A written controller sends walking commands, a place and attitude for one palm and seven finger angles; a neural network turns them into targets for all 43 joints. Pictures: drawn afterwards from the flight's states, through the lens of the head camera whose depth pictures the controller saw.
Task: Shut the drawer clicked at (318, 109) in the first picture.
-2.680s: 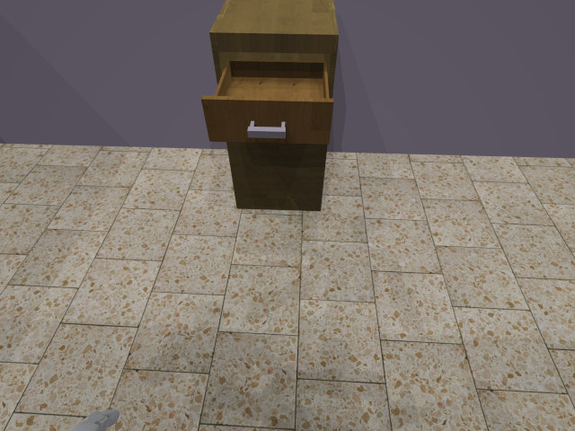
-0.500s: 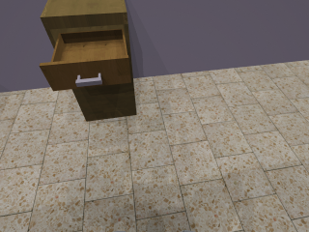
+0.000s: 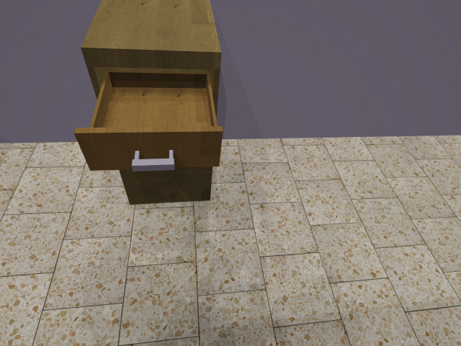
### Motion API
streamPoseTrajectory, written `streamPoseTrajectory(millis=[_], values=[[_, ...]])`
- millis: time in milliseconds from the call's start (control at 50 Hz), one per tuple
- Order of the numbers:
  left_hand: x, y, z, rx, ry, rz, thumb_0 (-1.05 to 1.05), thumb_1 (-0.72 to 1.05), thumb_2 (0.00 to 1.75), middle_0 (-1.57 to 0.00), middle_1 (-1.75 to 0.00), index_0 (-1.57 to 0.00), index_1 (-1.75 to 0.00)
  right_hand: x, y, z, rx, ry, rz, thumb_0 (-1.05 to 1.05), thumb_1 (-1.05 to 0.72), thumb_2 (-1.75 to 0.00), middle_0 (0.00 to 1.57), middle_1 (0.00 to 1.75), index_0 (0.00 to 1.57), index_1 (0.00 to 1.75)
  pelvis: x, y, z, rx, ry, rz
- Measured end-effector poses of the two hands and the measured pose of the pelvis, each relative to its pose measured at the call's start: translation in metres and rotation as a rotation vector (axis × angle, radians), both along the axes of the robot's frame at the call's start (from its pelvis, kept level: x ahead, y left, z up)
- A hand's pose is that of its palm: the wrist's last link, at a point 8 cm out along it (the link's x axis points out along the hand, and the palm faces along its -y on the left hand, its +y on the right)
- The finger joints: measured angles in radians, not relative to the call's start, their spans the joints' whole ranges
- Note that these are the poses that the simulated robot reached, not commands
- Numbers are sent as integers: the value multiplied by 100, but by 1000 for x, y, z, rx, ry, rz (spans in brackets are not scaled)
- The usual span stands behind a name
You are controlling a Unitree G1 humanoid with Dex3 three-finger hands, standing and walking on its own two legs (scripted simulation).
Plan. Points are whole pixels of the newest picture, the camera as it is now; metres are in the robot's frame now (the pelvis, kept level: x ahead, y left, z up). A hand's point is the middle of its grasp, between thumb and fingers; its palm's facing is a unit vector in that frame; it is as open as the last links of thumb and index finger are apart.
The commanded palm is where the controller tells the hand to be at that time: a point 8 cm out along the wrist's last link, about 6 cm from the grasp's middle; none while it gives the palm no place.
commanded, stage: turn to face it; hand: left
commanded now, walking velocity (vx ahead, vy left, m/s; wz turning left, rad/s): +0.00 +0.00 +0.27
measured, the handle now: (154, 159) +0.55 +0.24 -0.08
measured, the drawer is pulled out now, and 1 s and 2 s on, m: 0.30 0.30 0.30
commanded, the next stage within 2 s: take the last steps up to it in 0.24 s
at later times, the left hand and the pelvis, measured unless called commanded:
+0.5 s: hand out of the picture +0.01 +0.14 -0.16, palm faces +0.19 -0.95 -0.24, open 7.3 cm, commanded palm none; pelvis -0.01 -0.04 +0.00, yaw +7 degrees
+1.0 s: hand out of the picture -0.06 +0.16 -0.18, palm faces +0.23 -0.97 -0.10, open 7.4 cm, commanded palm none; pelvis +0.06 +0.02 +0.00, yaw +8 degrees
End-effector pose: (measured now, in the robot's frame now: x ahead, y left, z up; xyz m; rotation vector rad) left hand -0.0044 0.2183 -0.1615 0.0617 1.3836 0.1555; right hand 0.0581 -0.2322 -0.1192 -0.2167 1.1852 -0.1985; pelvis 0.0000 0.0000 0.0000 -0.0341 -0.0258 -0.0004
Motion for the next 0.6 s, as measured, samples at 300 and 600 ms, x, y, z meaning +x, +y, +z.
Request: streamPoseTrajectory(millis=[300,600], values=[[46,5,23,89,-117,18,0,91,90,-20,-30,-19,-30,-45,5,-23,98,161,-17,0,-91,-90,20,30,20,30,0,-10,2,26,0,75],[-41,-44,35,93,-54,144,0,93,90,-20,-30,-20,-30,-39,-48,-19,106,180,60,1,-91,-90,20,30,20,30,-5,-49,11,48,3,155]])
